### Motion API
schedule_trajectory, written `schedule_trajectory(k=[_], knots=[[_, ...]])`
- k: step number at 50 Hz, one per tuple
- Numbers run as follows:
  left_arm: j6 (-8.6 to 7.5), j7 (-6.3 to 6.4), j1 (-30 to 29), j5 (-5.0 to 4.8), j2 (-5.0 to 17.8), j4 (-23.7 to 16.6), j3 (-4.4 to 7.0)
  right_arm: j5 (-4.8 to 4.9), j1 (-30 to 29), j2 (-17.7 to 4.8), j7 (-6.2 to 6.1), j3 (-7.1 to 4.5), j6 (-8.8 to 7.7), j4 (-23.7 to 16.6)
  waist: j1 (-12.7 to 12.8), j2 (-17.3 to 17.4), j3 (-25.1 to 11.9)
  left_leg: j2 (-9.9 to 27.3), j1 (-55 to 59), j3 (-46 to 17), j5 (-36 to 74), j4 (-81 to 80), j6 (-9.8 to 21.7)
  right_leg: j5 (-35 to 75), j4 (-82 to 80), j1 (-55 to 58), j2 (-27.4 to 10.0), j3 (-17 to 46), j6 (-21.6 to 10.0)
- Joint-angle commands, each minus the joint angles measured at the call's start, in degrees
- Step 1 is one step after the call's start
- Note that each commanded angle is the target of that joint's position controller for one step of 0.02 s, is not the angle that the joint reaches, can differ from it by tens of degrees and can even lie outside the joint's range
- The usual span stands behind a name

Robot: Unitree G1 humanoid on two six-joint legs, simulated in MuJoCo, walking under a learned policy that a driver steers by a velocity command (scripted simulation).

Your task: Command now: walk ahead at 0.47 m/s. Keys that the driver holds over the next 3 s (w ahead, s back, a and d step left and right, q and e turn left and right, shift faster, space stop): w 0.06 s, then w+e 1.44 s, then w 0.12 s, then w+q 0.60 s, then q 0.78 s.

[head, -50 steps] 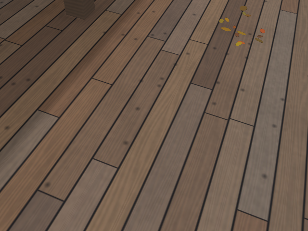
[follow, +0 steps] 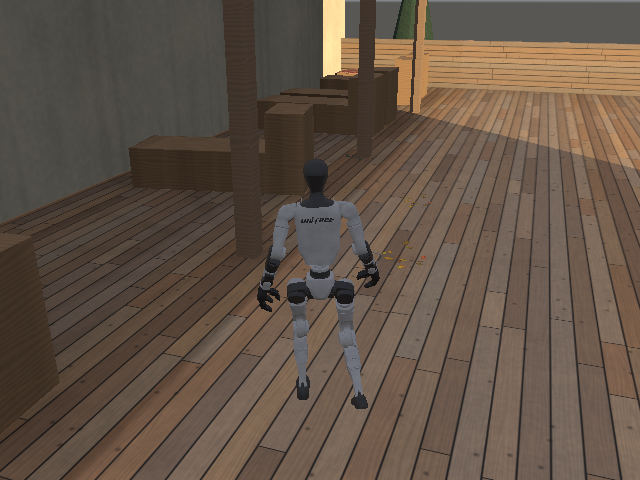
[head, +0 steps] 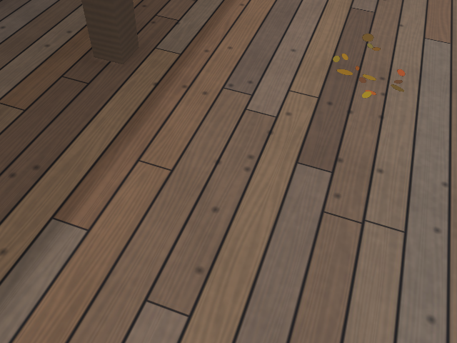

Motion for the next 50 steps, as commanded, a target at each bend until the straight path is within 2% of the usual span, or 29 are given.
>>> schedule_trajectory(k=[1,2,3,4,6,8,11,15,20,23,24,25,26,27,28,29,30,31,32,33,34,36,38,40,43,46,48,49,50], knots=[[-2.12,0.53,-5.90,-0.22,4.20,-8.13,0.79,-0.20,5.47,-8.34,0.56,-1.64,-1.05,-0.34,-1.69,2.99,4.34,19.62,17.50,-40.33,-15.64,-35.50,10.04,11.83,11.85,-29.54,-3.72,-1.97,-2.80],[-1.43,0.63,-5.37,0.84,4.62,-7.62,1.29,-1.28,3.27,-7.29,0.78,-1.41,-1.30,-0.34,-0.08,4.19,2.86,15.27,13.98,-31.57,-8.92,-34.16,8.05,15.20,7.58,-25.07,-5.54,-1.44,-3.26],[-0.81,0.24,-3.94,0.87,4.84,-7.10,1.67,-1.44,2.44,-5.89,0.64,-1.13,-1.37,-0.03,1.19,7.11,1.97,12.62,13.12,-25.67,-4.78,-34.85,7.05,17.55,4.21,-22.08,-6.43,-1.29,-3.39],[-0.26,-0.10,-3.14,0.70,4.50,-6.34,1.78,-1.20,3.21,-4.75,0.28,-0.89,-1.69,0.69,1.39,8.08,1.19,11.73,13.80,-21.66,-0.72,-35.79,6.77,19.07,2.18,-20.91,-6.61,-1.77,-3.37],[0.37,-0.40,-4.57,0.78,3.67,-6.03,1.71,-0.85,6.20,-4.43,-0.36,-0.90,-2.22,2.38,0.75,5.32,1.46,11.53,16.63,-16.28,7.07,-37.04,7.09,21.82,-1.27,-23.27,-6.40,-2.39,-3.03],[0.52,-0.60,-8.53,0.94,2.92,-6.87,1.62,-0.92,9.16,-5.11,-1.01,-1.25,-2.10,3.85,-0.91,2.95,2.13,12.28,20.85,-12.84,13.25,-37.71,6.61,25.36,-5.70,-28.42,-5.68,-1.46,-2.49],[0.23,-1.04,-12.91,0.44,2.57,-8.26,1.75,-1.17,10.67,-5.40,-1.81,-1.24,-1.56,5.01,-2.39,3.27,2.73,12.30,24.45,-7.53,17.80,-38.53,5.10,31.36,-14.07,-31.50,-2.94,0.60,-1.75],[-0.18,-2.20,-18.55,0.68,1.94,-10.06,1.40,-1.06,10.63,-6.02,-2.54,-1.07,-1.38,6.01,-4.23,4.00,4.76,11.52,25.48,-0.83,21.27,-40.29,2.86,38.24,-25.08,-28.51,-1.80,-3.32,-1.42],[-0.83,-4.57,-25.94,0.48,-0.26,-14.21,0.17,-0.73,14.58,-7.12,-3.08,-1.26,0.29,8.56,-6.89,3.09,7.50,13.54,35.17,3.53,33.80,-36.02,1.87,33.83,-33.82,-31.06,-0.83,-8.39,-3.07],[-0.93,-5.80,-25.32,0.51,0.81,-15.89,0.66,-0.66,13.54,-9.45,-3.91,-1.76,1.65,7.74,-4.55,5.94,3.93,14.20,38.49,6.08,61.41,-27.04,1.40,25.58,-34.72,-24.24,3.13,-14.34,-5.57],[-0.67,-5.84,-22.59,0.52,1.78,-15.68,1.17,-0.58,13.12,-10.33,-4.41,-2.03,2.13,7.24,-2.61,7.65,1.61,14.48,39.44,6.53,71.75,-22.00,1.28,22.42,-34.21,-20.45,4.96,-15.71,-6.74],[-0.42,-5.67,-16.79,0.43,3.76,-14.64,2.10,-0.71,12.06,-11.24,-4.74,-2.29,2.60,6.58,0.74,8.77,-1.72,14.60,38.35,6.77,76.92,-14.04,1.23,20.62,-34.36,-13.39,6.29,-15.75,-8.19],[-0.36,-4.95,-7.59,0.45,7.09,-12.60,3.69,-0.51,9.83,-11.78,-4.74,-2.43,2.69,5.63,5.94,7.91,-6.28,13.32,32.75,7.64,73.94,-2.40,0.72,24.19,-38.84,0.10,7.06,-13.85,-10.50],[0.31,-3.56,1.82,1.01,10.98,-10.72,5.06,-0.89,8.51,-10.83,-4.60,-1.91,1.83,3.85,10.15,2.70,-12.17,10.33,17.58,7.29,52.25,14.81,-0.40,24.51,-39.98,19.55,-0.57,-1.71,-14.08],[0.23,-2.90,0.39,0.83,15.26,-11.95,5.70,-1.96,14.55,-1.60,-2.91,0.87,-0.23,1.54,3.32,-12.97,-18.42,-3.65,-10.68,1.74,-11.08,39.12,-4.84,23.35,-41.72,42.22,-17.37,32.00,-27.23],[0.26,-2.42,2.05,1.32,10.71,-11.35,4.65,-0.12,9.98,-7.25,-1.44,-0.17,-3.10,0.34,7.25,-5.08,-22.83,-1.90,-17.78,-10.61,-11.03,43.25,-3.27,13.97,-48.85,42.86,-18.27,38.71,-27.65],[0.05,-2.17,-0.27,1.68,8.24,-11.48,3.91,2.20,3.30,-9.05,-1.01,-0.62,-4.18,-2.49,6.94,-2.32,-13.50,1.45,-19.96,-10.62,-5.85,39.09,-2.14,13.93,-50.62,35.13,-15.44,29.02,-23.59],[-0.21,-2.40,-4.75,1.47,7.00,-11.82,3.42,1.56,1.76,-7.99,-1.18,-0.32,-4.49,-3.35,3.08,3.68,-6.06,3.53,-17.98,-9.33,-2.49,31.97,-1.96,19.62,-52.61,23.95,-12.56,22.36,-21.21],[-0.52,-2.42,-8.22,1.41,5.21,-12.71,2.83,0.07,2.16,-8.22,-1.64,-0.77,-3.94,-2.78,0.81,4.54,-3.59,5.38,-14.69,-8.75,-0.75,26.77,-2.67,24.83,-53.49,17.15,-10.14,17.89,-19.81],[-0.54,-2.31,-10.12,1.85,5.03,-13.58,2.63,-0.64,3.62,-8.28,-1.65,-1.03,-3.07,-2.78,-1.08,3.12,-1.70,6.19,-10.80,-8.51,0.10,24.81,-3.61,28.62,-54.91,10.94,-8.32,15.26,-19.61],[-0.57,-2.23,-10.87,1.69,5.21,-13.68,2.72,-1.04,4.71,-8.05,-1.68,-1.15,-2.28,-2.99,-2.24,2.16,-0.90,6.63,-8.92,-7.95,0.58,22.26,-4.68,30.42,-55.85,7.14,-7.27,13.97,-19.60],[-0.73,-1.77,-10.46,1.43,6.58,-13.05,3.05,-1.55,4.08,-6.43,-1.97,-0.73,-1.25,-3.63,-2.72,0.99,0.04,6.74,-7.19,-6.03,2.49,16.13,-6.96,35.71,-56.31,1.04,-6.01,10.13,-19.54],[-0.38,-1.02,-9.40,1.30,8.35,-12.36,3.55,-1.71,-0.75,-4.69,-2.20,0.04,-0.93,-5.24,-1.27,-0.30,1.08,5.69,-5.11,-4.61,9.55,6.48,-8.31,35.43,-55.85,-3.48,-3.23,6.33,-17.70],[0.25,-0.57,-7.26,0.80,8.94,-11.47,3.74,-1.54,-5.91,-3.44,-2.02,0.61,-1.11,-6.21,1.28,-1.61,0.71,3.37,-1.06,-3.88,18.93,-4.05,-8.34,31.22,-53.98,-5.17,-0.69,4.41,-15.00],[0.90,-0.47,-3.68,0.38,9.41,-10.11,3.84,-0.19,-10.24,-4.74,-1.48,0.18,-1.51,-7.50,3.57,-3.41,-0.77,0.93,1.96,-5.07,23.31,-11.61,-8.12,24.67,-51.26,-1.91,-1.93,8.43,-13.32],[1.20,-0.28,-3.27,0.31,8.66,-9.96,3.66,0.28,-10.06,-7.66,-0.94,-1.19,-2.24,-7.88,2.38,-5.20,-1.56,0.79,3.61,-7.46,17.66,-15.91,-6.00,19.70,-45.71,4.13,-4.57,15.07,-11.90],[1.35,-0.32,-4.50,0.72,7.19,-10.41,3.25,0.27,-3.95,-8.96,-1.07,-2.37,-2.75,-6.46,-1.40,-6.15,-2.88,0.95,12.03,-6.35,14.68,-18.96,-3.18,20.09,-40.03,3.69,-3.38,15.98,-9.84],[1.08,-0.57,-4.48,1.13,4.03,-11.01,2.13,-0.66,2.61,-11.07,-1.48,-3.24,-3.09,-5.86,-4.60,-3.56,-8.01,6.42,23.40,-10.59,13.04,-18.61,-0.04,18.55,-29.08,-0.18,-0.37,12.77,-7.71],[0.62,-0.69,1.04,0.84,-0.23,-12.18,0.82,-1.99,9.70,-15.74,-1.94,-4.34,-2.83,-5.19,-4.41,9.49,-16.55,20.03,43.80,-29.69,7.15,-20.43,7.41,2.51,-9.73,-16.02,7.06,4.21,-3.49]])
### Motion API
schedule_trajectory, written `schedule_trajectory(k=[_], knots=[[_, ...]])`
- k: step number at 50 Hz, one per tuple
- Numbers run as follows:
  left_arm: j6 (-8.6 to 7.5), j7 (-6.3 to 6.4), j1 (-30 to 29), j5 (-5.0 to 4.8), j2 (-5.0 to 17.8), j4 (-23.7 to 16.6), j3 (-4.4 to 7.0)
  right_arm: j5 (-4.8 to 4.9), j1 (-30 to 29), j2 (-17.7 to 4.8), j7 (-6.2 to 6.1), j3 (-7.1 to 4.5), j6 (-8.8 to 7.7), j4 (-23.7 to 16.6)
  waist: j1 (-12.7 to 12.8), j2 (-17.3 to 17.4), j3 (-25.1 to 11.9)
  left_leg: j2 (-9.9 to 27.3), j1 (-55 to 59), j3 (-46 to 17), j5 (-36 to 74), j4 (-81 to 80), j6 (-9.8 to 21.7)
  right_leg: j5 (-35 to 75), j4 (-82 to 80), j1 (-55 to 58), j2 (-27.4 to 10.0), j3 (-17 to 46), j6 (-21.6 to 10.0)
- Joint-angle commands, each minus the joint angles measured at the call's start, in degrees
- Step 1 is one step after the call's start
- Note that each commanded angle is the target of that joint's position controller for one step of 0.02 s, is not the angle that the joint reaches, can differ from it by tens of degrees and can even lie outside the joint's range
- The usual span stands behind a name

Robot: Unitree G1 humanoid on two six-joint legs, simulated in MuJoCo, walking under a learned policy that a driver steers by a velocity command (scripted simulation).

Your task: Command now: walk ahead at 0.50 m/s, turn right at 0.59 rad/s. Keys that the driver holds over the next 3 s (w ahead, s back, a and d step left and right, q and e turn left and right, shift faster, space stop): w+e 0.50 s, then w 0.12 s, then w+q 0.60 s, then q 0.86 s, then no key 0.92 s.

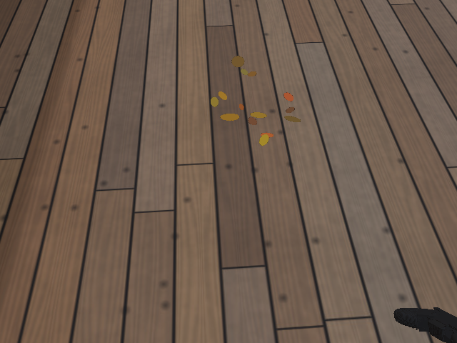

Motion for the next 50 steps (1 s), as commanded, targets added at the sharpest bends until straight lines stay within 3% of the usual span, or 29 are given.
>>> schedule_trajectory(k=[1,2,3,4,5,6,8,11,16,20,22,23,24,25,26,27,28,29,30,31,33,35,38,42,47,49,50], knots=[[-1.70,-0.15,4.67,-1.13,1.60,-6.67,-1.13,-0.25,20.56,-15.42,-0.23,-5.60,0.03,0.98,-7.81,20.11,-19.59,27.03,46.93,-44.90,-23.51,-10.72,15.72,-8.03,34.04,-35.52,-1.82,-3.93,1.11],[-1.33,0.02,1.02,-1.39,6.71,-5.77,0.18,0.15,17.46,-10.36,-0.32,-4.36,0.34,-0.38,-9.25,11.40,-11.89,24.34,40.99,-39.38,-30.07,-12.71,13.43,-2.75,39.24,-38.99,-4.98,-2.64,1.84],[-0.88,0.03,-3.91,-0.64,7.70,-6.64,0.57,0.12,14.92,-8.39,-0.54,-3.72,0.88,-0.61,-9.39,6.98,-6.29,21.68,34.24,-29.71,-24.78,-12.66,11.03,1.79,39.72,-38.95,-6.77,-4.97,2.18],[-0.67,-0.05,-5.94,0.03,6.97,-7.23,0.63,-0.19,12.35,-7.13,-0.56,-3.17,1.18,-0.54,-8.16,4.90,-2.80,18.85,27.92,-22.82,-17.34,-13.70,10.15,5.28,37.41,-37.02,-8.40,-5.60,2.37],[-0.44,-0.25,-6.71,0.16,6.01,-7.47,0.83,-0.43,10.84,-5.77,-0.63,-2.71,1.25,-0.19,-6.97,5.34,-0.55,16.36,23.72,-17.40,-12.27,-15.29,9.38,7.54,34.96,-35.01,-9.94,-5.76,2.26],[-0.13,-0.55,-5.82,-0.31,4.88,-7.63,0.68,-0.56,10.07,-5.72,-0.70,-2.70,1.11,0.20,-5.79,7.70,0.19,15.50,20.57,-13.97,-9.47,-16.75,9.41,8.81,33.62,-32.53,-10.98,-6.46,2.40],[0.46,-0.78,-6.21,-0.33,3.00,-7.78,0.29,-0.03,10.21,-5.71,-0.62,-2.95,0.61,1.36,-5.55,7.69,0.75,14.85,19.05,-8.57,-4.16,-18.84,10.30,10.44,31.21,-31.98,-11.52,-7.69,2.94],[0.71,-0.82,-9.35,0.17,1.93,-8.86,-0.14,-0.15,11.16,-7.92,-0.71,-3.82,0.43,3.18,-5.82,4.92,1.01,16.20,21.08,-3.53,2.84,-20.17,11.45,15.29,24.40,-34.34,-12.19,-7.60,3.77],[-0.03,-2.49,-16.82,0.04,0.76,-10.24,-0.80,0.40,11.99,-10.14,-1.09,-4.31,1.31,5.26,-8.23,3.99,2.49,15.22,23.62,5.72,6.37,-20.42,9.45,27.20,8.54,-31.06,-11.59,-11.27,2.95],[-0.03,-3.78,-21.54,-0.30,1.22,-12.40,-0.73,1.56,14.10,-12.24,-0.99,-5.02,2.30,7.03,-9.04,3.88,4.48,17.14,28.49,9.06,8.97,-19.15,8.00,24.15,1.36,-29.18,-10.74,-14.08,0.57],[0.19,-4.01,-20.56,0.04,2.71,-12.90,0.03,2.10,13.84,-13.79,-1.09,-5.54,2.96,7.28,-7.27,4.80,3.08,17.43,30.80,11.41,24.11,-13.81,6.92,18.45,-0.61,-24.66,-8.20,-16.75,-1.69],[0.44,-3.90,-17.56,0.30,4.13,-12.45,0.83,2.38,13.67,-14.73,-1.28,-5.86,3.31,7.26,-5.15,5.70,0.59,17.04,31.30,12.81,34.56,-7.97,6.27,15.78,-1.16,-19.52,-5.93,-18.54,-3.03],[0.65,-3.62,-9.88,0.29,6.23,-10.51,2.20,2.64,12.90,-14.85,-1.47,-5.87,3.75,7.12,-0.49,4.94,-3.53,15.51,29.23,14.83,40.89,2.48,5.06,17.53,-4.44,-9.09,-3.13,-20.05,-4.90],[1.06,-2.72,0.67,0.03,9.90,-7.57,4.22,2.07,13.74,-12.89,-1.75,-5.09,3.70,6.65,4.18,2.36,-8.94,13.22,19.34,15.65,34.83,17.07,2.96,19.78,-5.80,7.87,-2.66,-17.03,-7.21],[1.02,-1.64,2.77,-0.47,16.38,-7.10,5.17,-1.13,18.50,-4.78,-1.09,-2.32,2.91,3.94,-0.14,-14.29,-13.34,5.69,-6.27,14.52,-16.44,38.61,-0.49,18.63,-6.84,28.83,-18.83,10.06,-15.19],[-0.08,-1.97,3.60,-0.29,14.77,-9.23,4.08,0.19,16.59,-6.02,-0.41,-1.67,0.76,2.64,1.22,-13.50,-24.53,-0.32,-15.78,0.95,-29.91,50.01,-0.97,5.28,-18.30,34.35,-26.71,35.11,-22.34],[-0.94,-2.39,2.64,0.40,10.23,-7.90,2.72,2.88,10.31,-10.85,0.12,-3.08,-0.29,1.92,3.21,-6.71,-17.25,3.03,-20.99,-1.51,-24.02,50.77,0.03,6.59,-20.63,29.76,-25.16,27.34,-18.28],[-1.43,-2.39,-0.10,0.43,8.89,-7.49,2.19,3.14,8.35,-10.14,0.08,-2.66,-0.81,1.17,1.41,-5.21,-10.76,5.37,-20.67,-0.56,-19.01,46.76,0.95,10.71,-20.48,21.62,-23.16,19.55,-16.22],[-1.64,-2.32,-4.32,0.52,6.94,-7.71,1.43,1.78,8.13,-9.66,-0.40,-2.62,-0.74,2.05,-1.13,-1.56,-6.86,7.76,-17.19,-0.39,-15.24,42.38,0.70,17.19,-20.50,13.16,-20.87,13.31,-14.29],[-1.88,-2.23,-7.21,1.11,5.29,-8.12,0.75,0.91,9.24,-9.92,-0.50,-2.94,-0.21,2.62,-3.35,-2.50,-5.15,9.22,-12.82,-0.83,-12.75,38.94,0.39,23.32,-21.60,7.00,-18.95,9.08,-13.49],[-2.54,-2.01,-9.01,1.55,4.57,-7.66,0.39,0.97,12.30,-8.64,-0.18,-2.84,1.30,4.28,-5.39,-3.43,-4.66,9.91,-8.44,-0.19,-10.23,36.44,-0.47,29.05,-24.35,1.82,-17.82,4.35,-13.36],[-3.41,-1.80,-7.95,1.60,5.49,-5.89,0.50,0.92,11.81,-7.17,-0.26,-2.51,2.52,4.71,-5.48,-2.52,-2.77,9.94,-9.21,0.32,-6.44,33.22,-1.58,33.45,-26.45,-0.60,-17.54,-0.65,-13.20],[-3.75,-1.17,-6.06,1.89,5.62,-3.48,0.40,1.02,7.53,-5.85,-0.19,-2.12,2.97,3.79,-3.94,-2.18,0.00,9.62,-12.72,-0.24,3.60,24.84,-2.10,34.57,-28.08,0.33,-16.18,-6.66,-11.07],[-3.92,-0.73,-4.70,1.95,6.42,-1.39,0.36,1.71,1.84,-4.44,0.85,-1.62,2.43,2.49,-1.04,-2.44,2.62,6.82,-11.22,0.60,14.38,12.22,-0.86,30.70,-30.05,2.12,-15.86,-12.30,-8.13],[-2.77,-0.44,-1.50,1.33,7.03,1.95,0.74,1.66,-3.81,-3.52,2.79,-1.11,2.11,-0.87,1.25,-1.47,4.98,5.06,-16.36,1.81,10.27,4.81,1.61,36.23,-26.85,13.66,-19.61,-14.86,-7.44],[-1.87,-0.02,-1.76,1.10,7.70,2.39,0.97,1.48,-4.11,-3.70,3.66,-1.16,2.05,-2.17,0.48,-2.18,4.16,3.63,-15.66,4.01,4.39,3.62,3.15,46.16,-22.90,17.11,-20.58,-15.91,-6.49],[-1.45,0.31,-2.58,1.05,8.53,2.18,1.16,1.37,-2.86,-4.40,3.86,-1.48,2.18,-2.51,-0.69,-3.31,2.54,1.97,-12.59,5.95,1.11,3.54,4.19,56.37,-19.47,17.78,-20.40,-16.89,-5.70]])
Over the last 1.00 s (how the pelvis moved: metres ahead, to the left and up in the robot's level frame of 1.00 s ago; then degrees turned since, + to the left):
0.55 -0.03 0.02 -27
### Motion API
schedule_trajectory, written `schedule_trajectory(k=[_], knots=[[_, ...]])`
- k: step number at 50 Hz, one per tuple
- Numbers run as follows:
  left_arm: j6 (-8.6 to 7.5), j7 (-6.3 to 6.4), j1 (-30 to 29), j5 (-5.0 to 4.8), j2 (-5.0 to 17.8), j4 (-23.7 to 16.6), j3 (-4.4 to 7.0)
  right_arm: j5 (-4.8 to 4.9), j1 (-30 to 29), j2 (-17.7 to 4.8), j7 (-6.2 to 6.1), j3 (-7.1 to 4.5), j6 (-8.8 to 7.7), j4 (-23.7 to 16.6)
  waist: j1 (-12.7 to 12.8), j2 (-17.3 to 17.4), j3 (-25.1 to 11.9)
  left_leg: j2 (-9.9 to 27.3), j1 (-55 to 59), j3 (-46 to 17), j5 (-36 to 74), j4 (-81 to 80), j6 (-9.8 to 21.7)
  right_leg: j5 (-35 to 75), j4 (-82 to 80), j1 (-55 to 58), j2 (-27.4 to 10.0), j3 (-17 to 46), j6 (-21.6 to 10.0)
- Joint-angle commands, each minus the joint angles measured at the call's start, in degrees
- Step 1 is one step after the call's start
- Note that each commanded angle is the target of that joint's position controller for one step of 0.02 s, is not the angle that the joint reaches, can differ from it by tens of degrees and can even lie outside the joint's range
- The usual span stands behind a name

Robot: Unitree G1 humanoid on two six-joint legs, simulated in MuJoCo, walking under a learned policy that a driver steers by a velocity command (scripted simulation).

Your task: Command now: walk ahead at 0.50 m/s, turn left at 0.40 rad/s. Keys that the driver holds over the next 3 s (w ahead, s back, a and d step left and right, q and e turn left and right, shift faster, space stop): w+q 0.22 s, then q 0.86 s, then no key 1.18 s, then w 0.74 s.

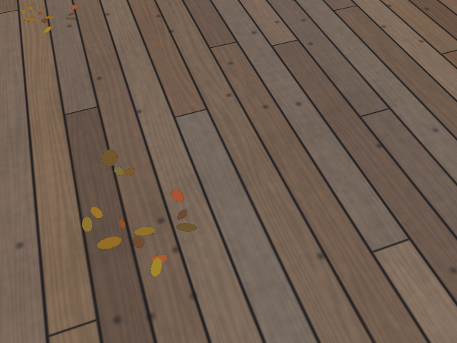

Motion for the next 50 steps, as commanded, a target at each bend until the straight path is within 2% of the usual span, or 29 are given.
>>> schedule_trajectory(k=[1,3,4,5,6,7,8,9,10,13,16,20,23,24,25,26,27,28,29,32,34,39,43,45,46,47,48,49,50], knots=[[0.82,1.18,0.08,-0.31,10.94,-2.32,2.87,-0.27,-4.02,-6.10,0.76,-1.82,-0.83,-6.66,-1.46,-7.47,-0.53,-3.86,0.82,4.55,-9.05,-0.16,3.06,61.39,9.52,3.44,-18.06,1.88,-4.79],[1.48,2.03,-1.37,-0.41,11.40,-2.91,2.71,-0.18,10.22,-11.06,-0.16,-4.47,-0.47,-4.15,-9.66,-6.69,-8.69,-6.91,22.30,4.26,-6.42,-3.67,6.80,66.05,30.01,-4.32,-15.32,-1.15,-1.82],[0.44,2.07,1.97,0.63,8.14,-4.91,1.49,-0.44,18.07,-17.23,-1.25,-6.36,0.05,-3.33,-10.82,2.41,-16.33,5.58,44.58,-15.59,-4.74,-2.83,13.82,43.65,51.13,-24.21,-10.32,-2.07,1.34],[-1.42,0.77,4.39,1.49,3.08,-5.57,-0.50,0.40,16.92,-16.68,-1.36,-5.81,-0.23,-4.07,-7.46,11.52,-23.18,16.41,59.00,-44.84,-10.13,-11.11,22.93,-9.94,68.12,-43.25,1.76,6.34,4.19],[-3.36,-0.55,-0.66,-0.50,8.20,-6.55,0.66,0.12,17.72,-12.76,-1.52,-4.69,-0.09,-4.14,-10.91,5.69,-22.51,15.13,59.33,-42.95,-16.66,-14.37,20.39,-8.97,70.61,-49.62,-2.08,14.67,2.72],[-4.29,-1.07,-5.39,-2.15,8.58,-8.50,0.51,-0.16,15.26,-11.02,-1.80,-4.23,-0.06,-4.47,-10.38,2.29,-14.40,13.21,51.91,-34.69,-16.51,-15.27,17.78,-4.92,67.42,-51.71,-4.78,13.60,1.82],[-4.72,-0.90,-7.29,-1.28,7.78,-9.16,0.28,-0.28,11.60,-10.46,-1.84,-4.01,-0.06,-5.04,-7.69,-3.29,-7.72,10.94,41.95,-29.24,-11.54,-16.69,16.33,-1.79,61.02,-50.67,-6.93,12.53,1.74],[-4.35,-0.47,-7.34,0.08,8.36,-8.97,0.83,-0.55,8.64,-8.75,-2.04,-3.47,-0.19,-5.84,-5.56,-3.66,-5.19,9.12,35.37,-25.32,-5.79,-17.83,15.46,0.26,55.93,-47.07,-8.77,12.20,2.22],[-3.68,-0.43,-6.09,0.50,8.18,-8.94,0.98,-1.00,6.96,-8.45,-2.24,-3.22,-0.10,-6.78,-3.79,-2.05,-3.70,7.68,30.28,-23.70,-2.37,-19.28,15.62,1.21,54.05,-43.77,-9.27,12.04,2.98],[-1.97,0.30,-4.70,1.09,6.38,-8.74,0.55,-1.08,5.25,-10.12,-3.06,-3.73,-0.18,-6.82,-1.82,-0.51,-1.49,5.56,21.11,-17.34,14.50,-19.88,15.76,3.09,45.67,-39.95,-8.64,9.52,6.47],[-1.72,0.67,-9.16,1.42,4.05,-9.42,-0.40,-0.38,5.98,-11.85,-4.28,-4.50,0.98,-5.84,-3.35,1.05,-2.83,0.23,16.13,-10.35,20.84,-16.34,11.43,15.31,31.77,-33.37,-4.87,7.44,8.12],[-1.59,-0.05,-14.53,0.18,5.10,-10.49,-0.01,0.32,9.57,-11.45,-5.32,-4.63,3.27,-4.44,-5.85,3.58,-5.92,0.32,20.45,-15.37,10.12,-11.47,7.86,23.40,19.92,-29.71,-1.24,9.42,7.73],[-2.03,-0.29,-11.62,0.45,7.49,-9.89,1.38,0.02,7.10,-10.23,-5.86,-4.50,3.90,-5.52,-3.06,4.98,-6.25,1.20,24.14,-21.78,4.61,-4.73,5.67,22.10,14.21,-26.56,-2.14,11.95,5.36],[-2.42,-0.14,-9.13,0.91,7.93,-9.29,1.74,-0.02,5.89,-8.98,-5.86,-4.19,3.90,-6.23,-1.45,4.41,-6.93,-0.92,23.48,-21.45,1.63,-0.28,3.87,27.18,10.38,-22.04,-3.71,11.47,3.93],[-2.60,0.40,-5.85,1.97,10.77,-9.45,2.31,-0.80,6.85,-5.72,-5.72,-3.16,3.60,-7.44,-1.05,-1.54,-12.25,-4.80,19.28,-17.74,-9.36,11.27,1.21,40.04,11.35,-11.34,-12.81,18.29,0.39],[-1.75,0.81,-5.71,3.35,12.19,-10.28,2.21,-1.37,17.91,-2.10,-5.41,-2.09,3.31,-6.64,-6.04,-16.26,-17.67,-11.90,6.60,-12.76,-44.83,25.88,-2.18,59.83,14.08,3.31,-27.12,33.87,-8.95],[-0.55,0.55,-4.75,1.55,11.64,-9.40,2.73,-0.27,22.05,-7.79,-4.95,-2.79,3.46,-5.93,-6.31,-19.81,-21.51,-7.95,1.37,-10.54,-43.60,35.36,-3.83,43.65,11.29,3.68,-32.33,45.31,-14.20],[0.12,0.84,-7.11,1.01,7.83,-10.87,1.81,0.38,16.92,-11.87,-5.25,-4.16,4.45,-5.08,-4.08,-12.48,-15.77,-5.41,-0.92,-9.35,-38.20,39.57,-5.52,31.71,9.51,-0.98,-27.55,38.87,-12.12],[0.97,1.10,-9.03,1.17,5.95,-11.10,1.13,0.35,12.16,-12.73,-5.68,-4.66,5.64,-5.81,-3.19,-8.78,-12.01,-4.20,-1.82,-7.57,-33.76,40.13,-6.30,23.93,8.61,-5.89,-23.93,31.76,-9.59],[2.28,1.69,-13.48,1.72,6.71,-10.85,1.09,0.18,10.15,-9.31,-6.02,-4.26,7.65,-7.14,-4.52,-10.90,-4.71,-2.28,3.71,-3.85,-27.80,36.08,-7.24,18.84,3.72,-19.89,-17.35,18.91,-8.28],[2.40,1.94,-12.92,1.78,6.54,-10.00,1.31,-0.04,10.20,-7.32,-6.05,-3.82,7.45,-7.46,-4.18,-11.44,-5.61,-2.08,5.38,-2.19,-27.02,31.45,-7.25,22.15,3.14,-19.06,-17.35,15.33,-9.55],[3.09,1.98,-14.01,0.90,8.57,-8.91,2.38,-0.45,6.77,-6.51,-4.91,-3.22,7.16,-9.19,-3.15,-10.88,-7.96,0.49,11.05,-0.73,-23.44,18.94,-5.75,22.93,2.77,-17.56,-20.73,11.47,-11.28],[3.62,1.35,-13.99,-0.09,9.96,-7.67,3.00,-0.42,6.56,-7.58,-3.77,-3.70,7.46,-9.75,-3.40,-11.37,-7.00,-0.11,15.76,1.59,-22.01,9.35,-3.27,19.73,4.15,-17.12,-22.01,9.38,-9.90],[4.02,1.32,-14.48,-1.11,9.92,-6.87,3.11,-0.57,9.64,-7.45,-3.33,-4.12,7.40,-8.63,-5.50,-10.30,-7.04,-1.97,21.91,3.68,-16.16,-1.02,-0.72,17.02,8.31,-18.72,-20.94,6.70,-6.69],[4.28,1.29,-12.22,-1.32,8.36,-5.63,2.90,-0.84,11.54,-8.69,-3.52,-4.75,7.35,-7.90,-5.69,-7.63,-6.25,-2.50,26.19,1.80,-12.86,-6.19,1.31,12.00,13.01,-22.22,-18.86,4.02,-2.98],[4.52,0.92,-10.31,-0.14,5.10,-5.41,2.19,-0.94,12.51,-13.73,-4.36,-6.10,7.22,-8.42,-4.34,5.92,-4.17,7.61,31.27,-14.00,-2.70,-13.92,5.94,0.45,27.34,-32.56,-12.59,-2.39,3.13],[4.13,1.31,-14.67,1.18,5.29,-9.21,2.09,-2.00,10.85,-19.45,-4.65,-7.02,6.69,-10.42,-5.17,16.51,-1.71,19.01,29.82,-31.92,3.83,-16.75,16.60,-15.51,39.65,-46.17,-3.66,0.08,6.90],[3.88,1.65,-18.88,1.15,7.19,-9.65,2.82,-3.41,10.62,-16.51,-4.47,-6.31,5.30,-10.64,-7.62,10.09,-3.61,17.80,27.48,-30.30,0.79,-17.64,17.91,-15.27,49.23,-46.00,-4.30,8.10,6.19],[4.02,1.68,-17.47,0.19,7.49,-9.11,3.17,-3.25,7.76,-14.85,-4.51,-5.64,4.29,-10.54,-5.26,8.28,-3.39,14.88,26.55,-25.27,-1.56,-17.18,14.77,-9.87,51.47,-45.94,-5.13,9.89,5.25]])
Over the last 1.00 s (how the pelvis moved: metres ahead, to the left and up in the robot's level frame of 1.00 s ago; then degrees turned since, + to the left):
0.51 -0.14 0.01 -15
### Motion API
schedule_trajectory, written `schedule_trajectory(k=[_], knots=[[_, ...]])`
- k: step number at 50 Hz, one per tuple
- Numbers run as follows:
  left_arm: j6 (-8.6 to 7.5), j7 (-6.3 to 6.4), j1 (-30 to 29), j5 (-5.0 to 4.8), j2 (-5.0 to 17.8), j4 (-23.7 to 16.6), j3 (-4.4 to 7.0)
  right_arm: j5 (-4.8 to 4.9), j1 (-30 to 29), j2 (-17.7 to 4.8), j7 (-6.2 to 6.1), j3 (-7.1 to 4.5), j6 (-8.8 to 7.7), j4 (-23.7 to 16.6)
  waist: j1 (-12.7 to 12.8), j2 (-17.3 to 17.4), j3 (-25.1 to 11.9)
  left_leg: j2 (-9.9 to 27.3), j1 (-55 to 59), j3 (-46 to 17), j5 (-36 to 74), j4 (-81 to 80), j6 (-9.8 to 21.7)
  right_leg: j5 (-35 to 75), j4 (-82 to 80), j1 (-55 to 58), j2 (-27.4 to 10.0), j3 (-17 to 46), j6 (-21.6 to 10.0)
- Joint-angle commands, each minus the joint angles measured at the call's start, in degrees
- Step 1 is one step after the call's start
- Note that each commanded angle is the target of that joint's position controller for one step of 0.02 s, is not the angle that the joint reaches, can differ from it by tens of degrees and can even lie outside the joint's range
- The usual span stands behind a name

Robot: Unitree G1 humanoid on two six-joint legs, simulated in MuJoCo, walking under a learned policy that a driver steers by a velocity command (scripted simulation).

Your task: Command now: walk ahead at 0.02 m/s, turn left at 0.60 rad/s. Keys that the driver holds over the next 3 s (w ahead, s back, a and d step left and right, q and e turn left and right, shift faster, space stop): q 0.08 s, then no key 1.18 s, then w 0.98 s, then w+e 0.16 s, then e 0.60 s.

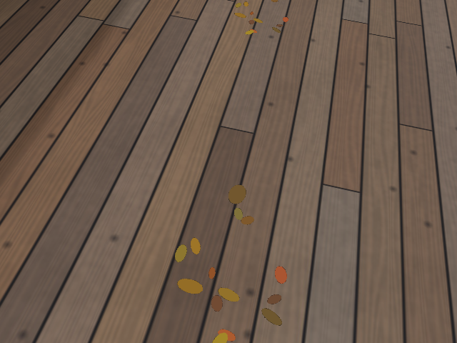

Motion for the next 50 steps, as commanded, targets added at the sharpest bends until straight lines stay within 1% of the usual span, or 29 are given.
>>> schedule_trajectory(k=[1,2,3,5,6,8,10,12,13,14,15,16,17,18,19,20,21,22,23,24,25,27,32,37,50], knots=[[-0.81,0.70,-2.71,-0.08,5.56,-4.49,1.94,0.06,-1.82,-11.03,-0.68,-3.20,-2.68,-4.53,0.15,9.68,-5.20,14.68,9.50,-20.81,15.90,-16.87,11.14,-0.64,15.79,-13.06,1.40,7.24,0.06],[-0.67,1.01,-1.82,0.46,6.05,-3.83,2.16,1.06,-3.63,-9.50,-0.90,-2.61,-2.69,-4.87,0.59,9.80,-5.61,13.59,9.61,-19.21,18.52,-16.09,9.83,2.14,15.80,-12.68,1.42,7.18,0.56],[-0.77,0.91,-1.48,0.60,5.71,-3.63,2.17,1.13,-3.92,-8.66,-1.22,-2.10,-2.54,-5.07,0.99,10.01,-6.50,12.30,8.69,-17.90,22.70,-15.40,9.69,3.90,17.24,-10.37,2.10,6.80,1.16],[-1.04,0.48,-0.56,-0.10,4.67,-3.31,1.81,0.74,-3.29,-8.04,-1.61,-1.76,-2.24,-5.05,1.15,9.23,-8.45,11.16,10.40,-16.28,26.41,-14.36,9.90,6.21,15.50,-8.65,2.94,6.39,2.01],[-1.08,0.34,-0.84,-0.38,4.07,-3.19,1.48,0.72,-2.78,-7.85,-1.74,-1.71,-2.20,-4.89,0.70,9.22,-8.68,10.87,11.85,-15.87,27.00,-13.88,9.82,6.91,12.01,-8.41,2.85,6.24,2.30],[-1.14,-0.02,-2.30,-0.50,2.89,-3.36,0.75,0.81,-1.79,-7.96,-1.91,-1.74,-1.95,-4.41,-0.53,9.79,-8.77,10.58,13.24,-15.90,26.11,-12.93,9.66,7.40,4.69,-6.21,2.51,6.15,2.65],[-1.16,-0.54,-2.81,-0.64,2.62,-3.47,0.35,0.49,-1.51,-8.49,-1.80,-1.83,-1.59,-4.17,-1.39,10.96,-8.54,11.01,11.85,-16.95,24.34,-12.57,10.31,5.96,-0.30,-2.13,2.35,5.85,2.52],[-1.21,-0.94,-2.53,-0.95,3.27,-3.46,0.33,0.29,-1.75,-8.72,-1.32,-1.76,-1.29,-3.94,-1.92,11.41,-7.74,11.40,9.63,-18.45,23.62,-12.33,11.00,4.28,-4.08,1.81,2.51,5.22,2.07],[-1.28,-1.11,-2.31,-1.06,3.53,-3.46,0.34,0.34,-1.92,-8.59,-1.08,-1.64,-1.19,-3.75,-2.05,11.41,-7.31,11.53,9.16,-19.37,23.66,-12.06,11.16,3.82,-5.99,3.15,2.57,5.06,1.81],[-1.39,-1.27,-1.96,-1.10,3.56,-3.41,0.30,0.50,-2.27,-8.30,-0.88,-1.45,-1.14,-3.53,-1.95,11.26,-6.98,11.49,8.99,-20.19,23.91,-11.61,11.11,3.90,-8.50,4.46,2.59,4.98,1.49],[-1.57,-1.47,-1.13,-1.08,3.25,-3.17,0.20,0.77,-3.04,-7.77,-0.76,-1.19,-1.12,-3.32,-1.24,10.85,-6.82,10.99,8.66,-20.54,24.06,-10.83,10.62,5.65,-12.65,6.54,2.65,4.77,1.02],[-1.86,-1.71,0.40,-0.92,2.56,-2.60,0.03,1.19,-4.15,-6.99,-0.72,-0.83,-1.12,-3.13,0.17,10.15,-6.76,9.79,7.68,-20.13,23.34,-9.79,9.43,10.69,-19.70,10.21,2.89,4.18,0.30],[-2.19,-1.86,1.75,-0.27,2.37,-2.19,-0.15,1.42,-3.79,-6.03,-0.74,-0.47,-1.31,-2.64,1.11,8.84,-6.77,8.25,5.81,-19.66,20.42,-9.42,7.25,19.35,-27.16,15.23,2.35,4.69,-0.77],[-2.42,-1.70,2.85,0.75,4.72,-2.39,0.12,0.57,-1.92,-4.57,-0.78,-0.02,-1.77,-2.22,0.18,5.15,-8.02,5.60,2.94,-17.72,13.61,-7.07,3.94,27.61,-27.75,20.77,-2.66,9.19,-2.55],[-2.35,-1.38,2.27,1.27,9.13,-2.65,0.91,-0.54,1.48,-3.53,-0.53,0.23,-2.40,-2.12,-3.44,-5.50,-8.74,-0.57,-0.51,-11.57,2.18,-1.70,0.66,38.68,-26.05,22.97,-9.84,15.74,-7.01],[-2.45,-1.52,-0.56,1.23,5.59,-2.19,-0.12,-0.72,0.11,-3.70,-0.69,0.20,-2.54,-2.19,-3.60,-10.13,-7.81,-1.16,1.96,-7.73,-2.92,-3.73,-2.07,31.67,-27.90,16.09,-12.23,19.08,-12.43],[-2.72,-1.73,-3.09,1.03,2.82,-3.13,-0.97,-0.73,-1.19,-5.43,-0.89,-0.23,-2.43,-1.38,-2.99,-7.71,-6.19,-0.17,4.53,-7.47,-0.04,-4.73,-2.92,25.25,-28.69,14.18,-9.65,17.15,-11.52],[-2.92,-1.71,-2.38,0.88,2.94,-2.67,-0.90,-0.67,-3.57,-5.24,-0.99,-0.36,-2.20,-1.50,-1.71,-7.06,-6.04,-0.46,5.24,-7.20,4.04,-5.45,-2.82,20.55,-28.08,14.30,-6.85,15.05,-8.90],[-3.24,-1.76,-1.61,0.65,3.44,-2.54,-1.02,-0.63,-4.29,-4.81,-1.03,-0.33,-1.63,-1.40,-1.01,-6.42,-5.32,-0.27,5.97,-7.69,6.46,-5.89,-2.57,17.76,-27.94,13.52,-5.25,13.41,-7.20],[-3.54,-1.72,-1.39,0.54,3.76,-2.29,-1.03,-0.61,-3.64,-4.72,-0.92,-0.39,-1.35,-1.24,-0.98,-5.08,-4.60,0.04,6.19,-8.23,7.95,-6.47,-2.25,15.46,-27.90,13.07,-4.46,12.37,-6.20],[-3.66,-1.60,-0.66,0.52,3.87,-2.02,-1.14,-0.38,-3.60,-4.23,-0.76,-0.30,-1.38,-0.96,-0.85,-3.87,-4.07,0.11,6.40,-8.40,8.83,-6.95,-1.77,14.54,-27.29,12.84,-3.49,11.19,-5.35],[-3.60,-1.36,0.39,0.39,3.38,-1.66,-1.38,-0.21,-3.16,-3.85,-0.69,-0.30,-1.68,-0.17,-0.18,-1.52,-3.72,0.27,5.98,-8.75,10.10,-7.56,-1.40,13.95,-26.15,13.41,-2.44,9.94,-4.88],[-3.12,-1.09,1.25,0.26,2.63,-0.91,-1.90,-0.11,-2.09,-3.08,-0.92,-0.38,-2.28,1.50,0.52,2.18,-3.72,0.61,5.80,-9.41,11.86,-8.34,-1.71,14.06,-24.56,14.35,-1.12,8.57,-4.81],[-3.02,-1.27,1.39,0.19,2.07,0.41,-2.30,-0.05,-0.92,-2.96,-1.37,-0.45,-2.49,2.85,0.51,2.99,-3.55,0.87,6.57,-9.68,12.82,-8.56,-1.88,14.38,-24.18,14.25,-0.28,7.79,-4.54],[-3.23,-1.14,2.79,-0.07,2.01,6.05,-2.74,0.15,0.57,-2.35,-2.30,-0.42,-2.45,6.90,0.39,1.96,-2.52,0.73,8.81,-9.02,14.39,-8.92,-2.29,14.40,-25.50,13.45,0.44,7.46,-4.28]])
Over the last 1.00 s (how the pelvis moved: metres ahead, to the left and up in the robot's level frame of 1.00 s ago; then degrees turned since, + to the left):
0.32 0.04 0.00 36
